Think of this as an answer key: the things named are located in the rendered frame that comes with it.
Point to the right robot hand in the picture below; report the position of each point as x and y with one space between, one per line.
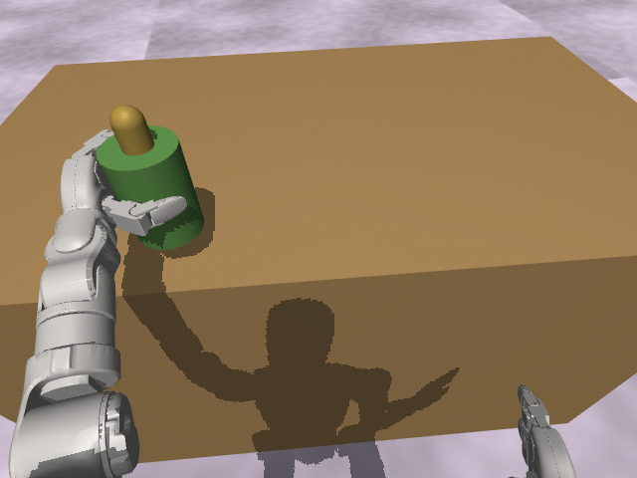
544 450

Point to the left robot arm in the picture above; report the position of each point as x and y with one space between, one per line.
67 426

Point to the bottle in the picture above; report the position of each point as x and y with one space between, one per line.
145 162

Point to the left robot hand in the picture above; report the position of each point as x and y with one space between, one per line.
84 185

